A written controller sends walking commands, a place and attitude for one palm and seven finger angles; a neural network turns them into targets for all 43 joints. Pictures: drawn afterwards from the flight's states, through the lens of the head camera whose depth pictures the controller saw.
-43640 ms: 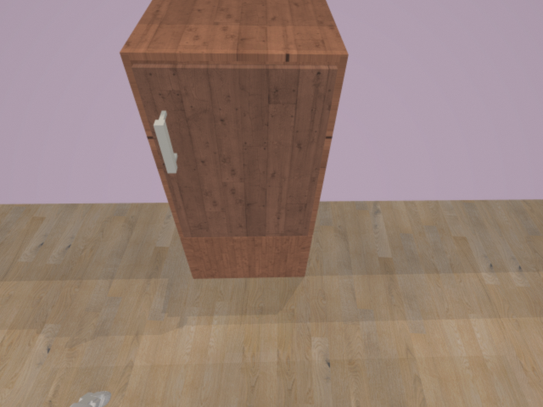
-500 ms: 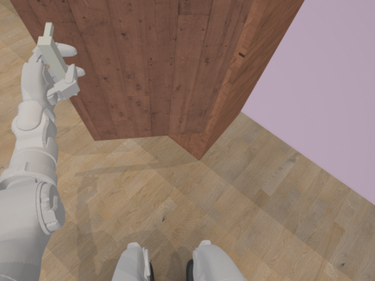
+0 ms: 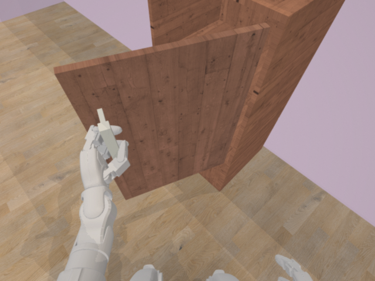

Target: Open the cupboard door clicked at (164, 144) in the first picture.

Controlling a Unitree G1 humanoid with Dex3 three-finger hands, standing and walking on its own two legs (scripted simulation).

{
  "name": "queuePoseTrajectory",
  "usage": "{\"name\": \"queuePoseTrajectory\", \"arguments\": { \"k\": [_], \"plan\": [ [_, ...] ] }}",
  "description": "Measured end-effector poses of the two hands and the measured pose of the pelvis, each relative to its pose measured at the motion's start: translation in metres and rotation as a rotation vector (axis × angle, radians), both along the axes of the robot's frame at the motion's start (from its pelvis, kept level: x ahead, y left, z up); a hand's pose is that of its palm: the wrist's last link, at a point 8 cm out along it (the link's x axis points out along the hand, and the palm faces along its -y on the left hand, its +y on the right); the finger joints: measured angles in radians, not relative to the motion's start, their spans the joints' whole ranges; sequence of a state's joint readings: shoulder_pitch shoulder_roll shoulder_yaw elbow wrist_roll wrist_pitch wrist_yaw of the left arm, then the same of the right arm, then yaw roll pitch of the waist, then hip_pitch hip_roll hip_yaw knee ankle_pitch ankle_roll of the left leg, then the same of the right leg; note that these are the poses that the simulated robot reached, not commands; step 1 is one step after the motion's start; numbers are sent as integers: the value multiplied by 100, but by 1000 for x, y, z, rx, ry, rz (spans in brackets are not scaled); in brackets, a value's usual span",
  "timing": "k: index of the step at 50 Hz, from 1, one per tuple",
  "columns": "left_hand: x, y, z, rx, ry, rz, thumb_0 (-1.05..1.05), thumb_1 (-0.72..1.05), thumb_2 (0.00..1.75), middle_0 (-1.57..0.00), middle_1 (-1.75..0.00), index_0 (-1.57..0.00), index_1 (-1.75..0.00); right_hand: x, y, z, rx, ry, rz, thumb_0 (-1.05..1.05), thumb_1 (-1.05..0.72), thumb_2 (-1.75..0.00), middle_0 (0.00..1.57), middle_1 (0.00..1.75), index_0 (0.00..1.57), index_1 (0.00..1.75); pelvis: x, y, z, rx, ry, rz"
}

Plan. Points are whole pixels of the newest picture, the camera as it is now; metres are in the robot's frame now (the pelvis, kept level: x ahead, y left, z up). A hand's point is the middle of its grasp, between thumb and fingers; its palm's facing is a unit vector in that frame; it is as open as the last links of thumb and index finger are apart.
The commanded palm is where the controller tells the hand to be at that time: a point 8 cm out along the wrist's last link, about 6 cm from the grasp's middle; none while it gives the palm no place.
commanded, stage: pull the door open along its arc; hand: left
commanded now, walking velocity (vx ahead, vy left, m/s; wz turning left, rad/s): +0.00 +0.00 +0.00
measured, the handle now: (110, 138) +0.41 +0.18 +0.05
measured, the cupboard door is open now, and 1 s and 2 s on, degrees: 68 85 89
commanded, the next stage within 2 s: open thumb and fingers to let go in 0.40 s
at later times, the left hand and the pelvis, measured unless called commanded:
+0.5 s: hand (159, 197) +0.28 +0.06 +0.04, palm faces +0.42 -0.91 +0.01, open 5.8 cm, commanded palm +0.24 +0.11 +0.04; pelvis -0.01 -0.05 +0.00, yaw +4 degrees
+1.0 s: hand (155, 194) +0.28 +0.07 +0.04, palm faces +0.39 -0.92 +0.02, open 12.2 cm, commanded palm +0.24 +0.11 +0.04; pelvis -0.01 -0.03 +0.00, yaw +4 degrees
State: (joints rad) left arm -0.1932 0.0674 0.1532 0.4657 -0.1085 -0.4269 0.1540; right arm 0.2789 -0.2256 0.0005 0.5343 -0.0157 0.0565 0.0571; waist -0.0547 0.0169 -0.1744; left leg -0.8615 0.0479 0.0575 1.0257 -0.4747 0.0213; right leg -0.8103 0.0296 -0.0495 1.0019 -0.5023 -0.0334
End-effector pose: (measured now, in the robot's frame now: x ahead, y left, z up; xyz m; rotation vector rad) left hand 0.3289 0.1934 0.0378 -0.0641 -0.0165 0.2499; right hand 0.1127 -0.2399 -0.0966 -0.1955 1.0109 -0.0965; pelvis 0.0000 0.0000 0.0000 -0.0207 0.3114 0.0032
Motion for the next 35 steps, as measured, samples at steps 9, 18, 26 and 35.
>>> {"name": "queuePoseTrajectory", "arguments": {
  "k": [9, 18, 26, 35],
  "plan": [
    [-46, -37, 2, 55, 8, 96, 0, 67, 74, -40, -135, -39, -135, 40, 13, -1, 47, -109, 98, 1, -90, -89, 20, 30, 21, 30, -10, -16, -3, 18, -50, 25],
    [-71, -66, 3, 59, 34, 164, -1, 70, 77, -38, -134, -38, -135, 36, -3, -2, 46, -108, 113, 1, -90, -89, 20, 30, 21, 30, -12, -36, -1, 34, -74, 45],
    [-96, -93, 5, 43, 53, 178, 0, 71, 76, -35, -134, -38, -135, 28, -25, -6, 28, -97, 110, 1, -90, -89, 20, 30, 21, 30, -10, -46, 1, 46, -81, 60],
    [-86, -88, 1, 85, 23, 165, 0, 59, 75, -37, -132, -37, -133, 34, -30, -13, 9, -95, 109, 1, -90, -89, 19, 30, 20, 30, -15, -51, -4, 50, -68, 69]
  ]
}}
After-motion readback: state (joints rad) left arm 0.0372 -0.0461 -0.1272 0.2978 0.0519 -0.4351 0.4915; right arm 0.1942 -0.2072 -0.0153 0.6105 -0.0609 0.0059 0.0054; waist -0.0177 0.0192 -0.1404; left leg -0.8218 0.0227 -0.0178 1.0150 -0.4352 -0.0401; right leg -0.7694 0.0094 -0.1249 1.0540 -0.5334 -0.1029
